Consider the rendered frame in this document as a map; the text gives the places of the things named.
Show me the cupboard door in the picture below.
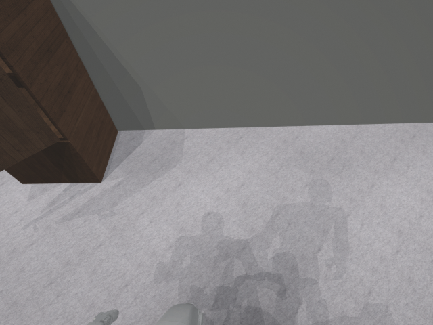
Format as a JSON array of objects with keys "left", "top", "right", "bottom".
[{"left": 0, "top": 66, "right": 60, "bottom": 172}]

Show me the left robot thigh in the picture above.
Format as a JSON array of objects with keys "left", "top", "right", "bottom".
[{"left": 156, "top": 304, "right": 204, "bottom": 325}]

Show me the robot left hand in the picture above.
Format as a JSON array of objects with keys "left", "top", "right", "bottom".
[{"left": 87, "top": 309, "right": 119, "bottom": 325}]

